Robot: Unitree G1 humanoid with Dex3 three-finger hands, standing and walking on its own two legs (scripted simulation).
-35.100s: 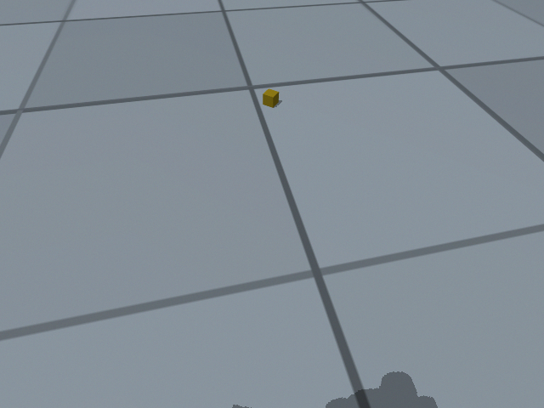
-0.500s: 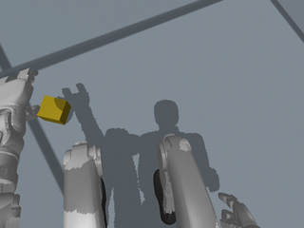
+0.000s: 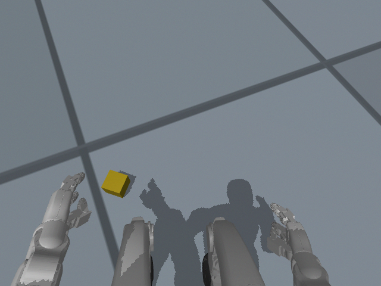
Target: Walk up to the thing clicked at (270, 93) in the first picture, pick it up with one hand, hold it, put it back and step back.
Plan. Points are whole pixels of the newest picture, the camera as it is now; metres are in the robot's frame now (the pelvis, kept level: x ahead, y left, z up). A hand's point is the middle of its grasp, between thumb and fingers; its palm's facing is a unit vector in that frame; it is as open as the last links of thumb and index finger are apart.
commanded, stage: home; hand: left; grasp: from above
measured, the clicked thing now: (116, 184) +0.48 +0.26 -0.54
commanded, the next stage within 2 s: none
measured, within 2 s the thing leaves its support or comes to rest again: neither
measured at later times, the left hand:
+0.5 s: hand (55, 234) +0.22 +0.19 +0.09, palm faces +0.11 -0.97 -0.21, open 7.4 cm
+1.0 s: hand (53, 244) +0.21 +0.19 +0.09, palm faces +0.11 -0.97 -0.20, open 7.4 cm
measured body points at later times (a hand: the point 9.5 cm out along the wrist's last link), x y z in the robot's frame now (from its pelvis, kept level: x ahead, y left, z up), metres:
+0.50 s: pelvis +0.06 +0.00 +0.14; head +0.07 +0.01 +0.59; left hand +0.21 +0.24 +0.11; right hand +0.22 -0.24 +0.07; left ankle +0.07 +0.13 -0.54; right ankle +0.05 -0.13 -0.54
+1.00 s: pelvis +0.06 +0.00 +0.14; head +0.07 +0.01 +0.59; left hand +0.20 +0.24 +0.11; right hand +0.23 -0.23 +0.08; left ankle +0.07 +0.13 -0.54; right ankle +0.05 -0.13 -0.54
